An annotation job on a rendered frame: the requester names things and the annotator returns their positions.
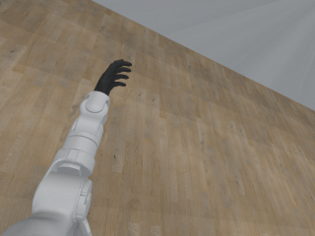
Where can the left robot upper arm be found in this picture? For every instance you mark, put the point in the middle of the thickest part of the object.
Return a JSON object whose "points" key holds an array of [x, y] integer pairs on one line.
{"points": [[62, 199]]}

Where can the robot left thigh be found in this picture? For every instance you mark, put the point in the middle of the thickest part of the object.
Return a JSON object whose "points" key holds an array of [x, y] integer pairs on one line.
{"points": [[80, 228]]}

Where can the robot left hand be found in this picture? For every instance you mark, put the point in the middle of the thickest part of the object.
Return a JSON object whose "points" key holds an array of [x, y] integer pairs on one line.
{"points": [[107, 80]]}

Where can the left robot forearm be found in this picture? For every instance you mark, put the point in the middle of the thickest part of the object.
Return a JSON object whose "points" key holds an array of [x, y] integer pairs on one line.
{"points": [[77, 156]]}

